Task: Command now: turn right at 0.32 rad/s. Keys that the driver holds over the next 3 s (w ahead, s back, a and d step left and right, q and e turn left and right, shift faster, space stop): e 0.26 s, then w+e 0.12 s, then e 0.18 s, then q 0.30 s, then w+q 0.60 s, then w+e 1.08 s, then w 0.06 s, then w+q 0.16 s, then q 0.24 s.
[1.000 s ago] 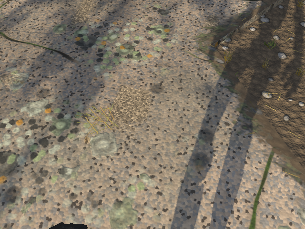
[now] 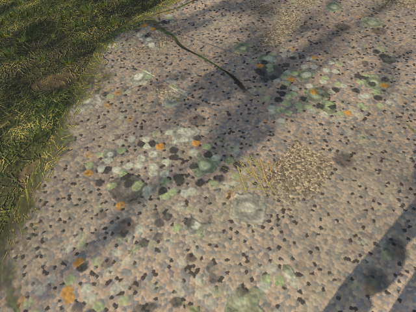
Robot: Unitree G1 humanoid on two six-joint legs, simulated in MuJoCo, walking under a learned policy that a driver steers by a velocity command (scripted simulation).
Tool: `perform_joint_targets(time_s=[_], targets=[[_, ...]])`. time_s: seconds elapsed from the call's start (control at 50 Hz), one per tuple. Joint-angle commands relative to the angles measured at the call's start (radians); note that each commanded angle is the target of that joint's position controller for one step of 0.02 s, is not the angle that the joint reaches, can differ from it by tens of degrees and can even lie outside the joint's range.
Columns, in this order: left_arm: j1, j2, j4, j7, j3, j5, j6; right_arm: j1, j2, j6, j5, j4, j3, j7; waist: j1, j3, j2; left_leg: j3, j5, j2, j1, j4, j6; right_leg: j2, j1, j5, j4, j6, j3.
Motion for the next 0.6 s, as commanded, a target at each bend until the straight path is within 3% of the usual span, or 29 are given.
perform_joint_targets(time_s=[0.02,0.08,0.12,0.14,0.16,0.18,0.2,0.22,0.24,0.26,0.28,0.32,0.38,0.42,0.46,0.5,0.52,0.54,0.56,0.58,0.6], targets=[[-0.016,0.206,-0.057,0.004,0.064,-0.003,-0.005,0.025,-0.102,-0.017,0.005,-0.048,-0.035,-0.014,-0.006,-0.047,-0.184,0.028,-0.076,-0.014,-0.073,0.061,-0.012,-0.226,0.084,0.357,-0.100,-0.138,0.312],[-0.019,0.207,-0.054,0.004,0.077,0.001,0.009,0.040,-0.086,-0.023,0.013,-0.054,-0.032,-0.024,-0.008,-0.069,-0.175,0.020,-0.101,-0.014,-0.076,0.033,-0.004,-0.223,0.106,0.413,-0.070,-0.148,0.361],[-0.077,0.197,-0.071,0.001,0.080,-0.004,0.019,0.093,-0.094,-0.033,0.012,-0.044,-0.033,-0.030,-0.040,-0.089,-0.153,0.003,-0.007,0.011,0.048,-0.096,0.011,-0.174,0.022,0.359,-0.031,-0.102,0.339],[-0.095,0.171,-0.087,-0.002,0.074,-0.008,0.019,0.118,-0.137,-0.037,0.001,-0.044,-0.043,-0.035,-0.046,-0.095,-0.087,-0.079,0.005,0.098,0.127,-0.181,0.035,-0.119,-0.068,0.242,0.034,-0.058,0.293],[-0.090,0.119,-0.112,-0.007,0.061,-0.021,0.017,0.090,-0.234,-0.034,-0.013,-0.059,-0.064,-0.040,-0.021,-0.068,0.102,-0.278,0.118,0.280,0.193,-0.261,0.115,0.013,-0.243,0.005,0.179,0.001,0.141],[-0.073,0.149,-0.109,-0.001,0.070,0.006,0.021,0.065,-0.256,-0.028,-0.018,-0.062,-0.071,-0.031,-0.027,-0.055,0.241,-0.379,0.387,0.453,0.142,-0.254,0.240,0.071,-0.284,-0.343,0.397,0.017,-0.019],[-0.061,0.192,-0.088,-0.001,0.083,0.022,0.025,0.065,-0.189,-0.028,-0.014,-0.075,-0.054,-0.023,-0.016,-0.046,0.114,-0.339,0.528,0.465,0.116,-0.239,0.283,0.019,-0.285,-0.368,0.570,0.021,-0.003],[-0.040,0.185,-0.066,-0.005,0.088,0.020,0.032,0.029,-0.149,-0.027,-0.009,-0.083,-0.041,-0.021,0.010,-0.035,0.035,-0.242,0.541,0.408,0.090,-0.219,0.260,0.006,-0.265,-0.319,0.634,0.026,0.007],[-0.024,0.177,-0.058,-0.013,0.087,0.015,0.040,-0.009,-0.139,-0.024,-0.013,-0.092,-0.035,-0.023,0.029,-0.022,0.034,-0.154,0.519,0.345,0.087,-0.206,0.214,-0.002,-0.263,-0.266,0.645,0.033,-0.001],[-0.035,0.164,-0.066,-0.024,0.081,0.015,0.046,-0.010,-0.149,-0.027,-0.015,-0.089,-0.036,-0.026,0.024,-0.016,0.082,-0.105,0.535,0.311,0.122,-0.196,0.187,-0.006,-0.287,-0.234,0.616,0.043,-0.011],[-0.040,0.158,-0.065,-0.036,0.076,0.013,0.048,0.024,-0.164,-0.028,-0.020,-0.083,-0.041,-0.024,-0.002,-0.033,0.113,-0.078,0.408,0.284,0.167,-0.211,0.173,-0.009,-0.301,-0.206,0.583,0.053,-0.035],[-0.119,0.163,-0.098,-0.059,0.070,0.015,0.051,0.094,-0.184,-0.029,-0.019,-0.066,-0.050,-0.016,-0.063,-0.020,0.140,-0.110,0.046,0.298,0.221,-0.279,0.178,-0.027,-0.341,-0.181,0.503,0.062,-0.057],[-0.194,0.156,-0.136,-0.082,0.062,0.022,0.049,0.134,-0.221,-0.040,-0.019,-0.047,-0.064,-0.007,-0.094,0.017,0.125,-0.127,-0.148,0.342,0.242,-0.331,0.180,-0.046,-0.336,-0.192,0.374,0.056,-0.074],[-0.212,0.141,-0.149,-0.083,0.055,0.019,0.043,0.127,-0.227,-0.048,-0.021,-0.040,-0.068,-0.001,-0.088,0.048,0.108,-0.066,0.005,0.345,0.211,-0.300,0.176,-0.049,-0.274,-0.213,0.288,0.042,-0.105],[-0.187,0.132,-0.156,-0.074,0.051,0.009,0.034,0.114,-0.241,-0.052,-0.019,-0.034,-0.075,0.009,-0.069,0.025,0.134,0.006,0.293,0.341,0.182,-0.223,0.163,-0.030,-0.174,-0.219,0.210,0.025,-0.150],[-0.135,0.129,-0.150,-0.062,0.052,0.010,0.026,0.096,-0.246,-0.047,-0.002,-0.031,-0.077,0.013,-0.034,-0.017,0.139,0.067,0.434,0.330,0.155,-0.115,0.126,-0.004,-0.067,-0.126,0.095,0.003,-0.181],[-0.078,0.130,-0.134,-0.053,0.055,0.019,0.020,0.080,-0.239,-0.043,0.009,-0.033,-0.075,0.012,0.002,-0.044,0.112,0.113,0.409,0.308,0.099,-0.019,0.089,0.017,0.038,-0.039,-0.004,-0.011,-0.183],[0.008,0.176,-0.109,-0.041,0.070,0.030,0.009,0.096,-0.216,-0.042,0.006,-0.032,-0.069,0.012,0.040,-0.098,0.006,0.175,0.322,0.264,-0.012,0.163,0.034,-0.017,0.200,0.025,-0.096,-0.035,-0.085],[0.073,0.292,-0.115,-0.026,0.092,0.034,-0.005,0.105,-0.120,-0.035,-0.016,-0.079,-0.041,0.016,0.037,-0.134,-0.258,0.235,-0.239,0.162,-0.257,0.458,-0.034,-0.316,0.346,0.175,-0.163,-0.097,0.304],[0.116,0.364,-0.119,-0.026,0.108,-0.003,-0.005,0.073,-0.125,-0.017,-0.027,-0.114,-0.035,0.005,0.067,-0.137,-0.262,0.116,-0.400,0.059,-0.390,0.570,-0.041,-0.470,0.293,0.340,-0.181,-0.263,0.502],[0.111,0.289,-0.108,-0.020,0.092,-0.014,-0.004,0.054,-0.162,-0.006,-0.020,-0.095,-0.042,0.004,0.069,-0.082,-0.149,0.057,-0.334,0.111,-0.392,0.642,-0.039,-0.435,0.272,0.410,-0.166,-0.285,0.389]])
Next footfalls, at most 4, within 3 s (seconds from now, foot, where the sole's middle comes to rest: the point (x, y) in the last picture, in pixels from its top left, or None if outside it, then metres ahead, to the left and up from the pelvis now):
0.14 left None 0.01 0.11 -0.78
0.54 right None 0.01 -0.13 -0.78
1.20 left None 0.19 0.05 -0.78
1.70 right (254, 295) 0.55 -0.08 -0.78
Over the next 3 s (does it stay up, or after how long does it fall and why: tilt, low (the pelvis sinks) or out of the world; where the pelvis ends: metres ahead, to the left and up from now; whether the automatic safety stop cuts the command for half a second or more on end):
stays up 1.01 -0.14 0.01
